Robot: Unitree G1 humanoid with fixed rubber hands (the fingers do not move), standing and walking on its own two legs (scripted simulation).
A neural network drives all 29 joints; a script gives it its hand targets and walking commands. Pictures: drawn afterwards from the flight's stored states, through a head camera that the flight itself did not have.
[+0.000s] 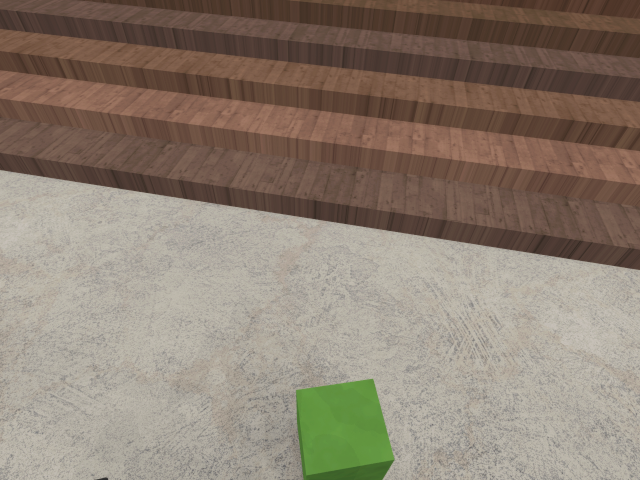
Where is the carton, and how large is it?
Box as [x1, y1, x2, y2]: [296, 379, 394, 479]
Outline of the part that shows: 372,379 296,390 297,426 304,479 382,479 394,459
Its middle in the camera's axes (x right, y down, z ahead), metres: +0.05 +0.54 +1.06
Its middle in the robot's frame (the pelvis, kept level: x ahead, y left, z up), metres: +0.39 -0.05 -0.66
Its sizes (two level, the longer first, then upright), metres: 0.210 0.200 0.250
